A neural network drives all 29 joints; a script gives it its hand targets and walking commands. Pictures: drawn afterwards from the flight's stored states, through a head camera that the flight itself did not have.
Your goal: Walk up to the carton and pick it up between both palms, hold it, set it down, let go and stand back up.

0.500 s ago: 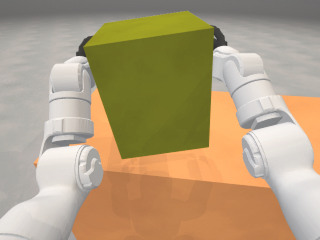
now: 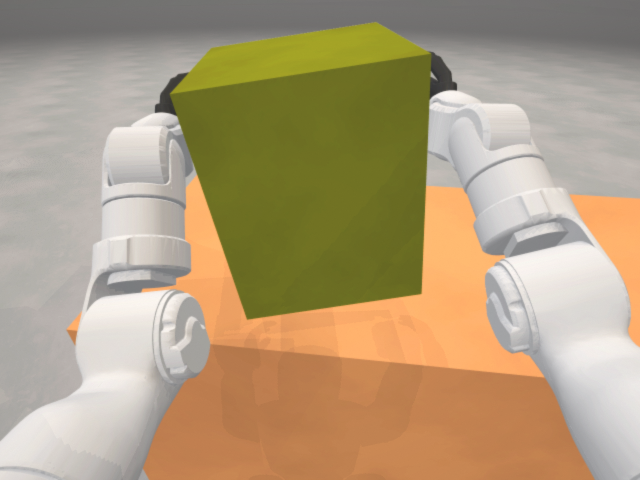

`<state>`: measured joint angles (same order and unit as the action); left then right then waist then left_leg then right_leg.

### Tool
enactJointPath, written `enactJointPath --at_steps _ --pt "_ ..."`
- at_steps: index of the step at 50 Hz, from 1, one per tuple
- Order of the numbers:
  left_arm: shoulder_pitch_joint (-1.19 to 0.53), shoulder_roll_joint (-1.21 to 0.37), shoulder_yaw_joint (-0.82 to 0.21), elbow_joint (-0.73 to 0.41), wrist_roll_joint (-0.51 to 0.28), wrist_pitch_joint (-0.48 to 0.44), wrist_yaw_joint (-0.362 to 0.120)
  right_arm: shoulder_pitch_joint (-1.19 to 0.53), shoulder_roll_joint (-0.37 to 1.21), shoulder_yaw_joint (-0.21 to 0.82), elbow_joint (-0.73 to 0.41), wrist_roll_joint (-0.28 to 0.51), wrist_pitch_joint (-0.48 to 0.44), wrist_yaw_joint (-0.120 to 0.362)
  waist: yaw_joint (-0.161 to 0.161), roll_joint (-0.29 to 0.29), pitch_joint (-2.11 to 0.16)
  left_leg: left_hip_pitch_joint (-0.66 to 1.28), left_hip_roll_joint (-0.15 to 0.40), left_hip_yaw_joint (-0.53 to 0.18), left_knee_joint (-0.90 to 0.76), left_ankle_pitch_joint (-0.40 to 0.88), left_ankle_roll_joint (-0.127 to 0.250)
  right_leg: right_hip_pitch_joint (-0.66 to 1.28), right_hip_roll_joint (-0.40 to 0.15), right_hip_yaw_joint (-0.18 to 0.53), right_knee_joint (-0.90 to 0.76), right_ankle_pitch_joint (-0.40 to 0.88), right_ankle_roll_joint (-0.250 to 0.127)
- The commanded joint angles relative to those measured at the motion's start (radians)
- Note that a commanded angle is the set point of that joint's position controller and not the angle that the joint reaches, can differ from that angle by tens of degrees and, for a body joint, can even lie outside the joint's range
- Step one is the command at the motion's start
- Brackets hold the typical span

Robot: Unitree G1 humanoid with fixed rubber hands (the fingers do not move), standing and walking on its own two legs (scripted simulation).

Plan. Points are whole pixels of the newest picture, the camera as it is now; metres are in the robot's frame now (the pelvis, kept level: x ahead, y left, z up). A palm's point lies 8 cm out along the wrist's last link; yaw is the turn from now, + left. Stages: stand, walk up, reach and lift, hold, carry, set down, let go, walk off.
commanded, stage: hold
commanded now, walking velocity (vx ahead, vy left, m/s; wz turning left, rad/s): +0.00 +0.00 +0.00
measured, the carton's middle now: (313, 167) +0.37 -0.01 +0.28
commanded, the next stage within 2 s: none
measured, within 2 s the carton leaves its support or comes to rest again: neither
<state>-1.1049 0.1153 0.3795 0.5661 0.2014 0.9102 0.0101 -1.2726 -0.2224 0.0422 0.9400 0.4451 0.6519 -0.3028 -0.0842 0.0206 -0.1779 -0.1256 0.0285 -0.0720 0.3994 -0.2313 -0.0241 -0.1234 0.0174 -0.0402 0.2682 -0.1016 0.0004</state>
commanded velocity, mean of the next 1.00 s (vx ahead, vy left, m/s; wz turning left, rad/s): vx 0.00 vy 0.00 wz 0.00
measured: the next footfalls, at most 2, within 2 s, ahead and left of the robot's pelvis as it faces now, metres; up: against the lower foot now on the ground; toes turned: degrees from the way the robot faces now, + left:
none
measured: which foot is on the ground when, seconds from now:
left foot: down 0.00-1.00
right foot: down 0.00-1.00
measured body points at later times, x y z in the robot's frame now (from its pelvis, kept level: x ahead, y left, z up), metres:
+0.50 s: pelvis +0.00 +0.00 +0.00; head -0.09 +0.01 +0.44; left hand +0.40 +0.15 +0.32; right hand +0.39 -0.15 +0.34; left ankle -0.01 +0.13 -0.75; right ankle +0.03 -0.12 -0.75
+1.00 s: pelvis +0.00 +0.00 +0.00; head -0.09 +0.01 +0.44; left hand +0.40 +0.14 +0.32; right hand +0.39 -0.15 +0.34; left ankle -0.01 +0.13 -0.75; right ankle +0.03 -0.12 -0.75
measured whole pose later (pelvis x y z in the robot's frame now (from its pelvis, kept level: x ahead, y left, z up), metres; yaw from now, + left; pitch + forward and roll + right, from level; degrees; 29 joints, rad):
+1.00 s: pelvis +0.00 +0.00 +0.00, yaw +1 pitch -2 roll -2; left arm -1.11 0.12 0.37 0.58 0.19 0.90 0.01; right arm -1.27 -0.23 0.05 0.94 0.45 0.66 -0.31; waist -0.09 0.02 -0.19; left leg -0.14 0.03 -0.09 0.40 -0.23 -0.03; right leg -0.13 0.03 -0.03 0.26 -0.10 0.00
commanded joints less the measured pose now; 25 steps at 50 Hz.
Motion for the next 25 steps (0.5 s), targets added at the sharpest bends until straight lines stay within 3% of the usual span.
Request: enactJointPath --at_steps 1,25 --pt "-0.872 -0.572 -0.308 -0.15 -0.186 -0.119 -0.122 -0.776 0.732 0.108 -0.325 0.176 -0.003 0.141 -0.003 0.028 -0.357 -0.097 -0.075 0.027 -0.067 0.22 -0.039 0.301 0.076 0.033 0.034 0.17 0.034" --pt "-0.876 -0.57 -0.305 -0.131 -0.196 -0.126 -0.124 -0.789 0.728 0.103 -0.34 0.179 -0.002 0.13 -0.013 0.032 -0.372 -0.097 -0.079 0.022 -0.062 0.211 -0.038 0.293 0.071 0.036 0.029 0.171 0.033"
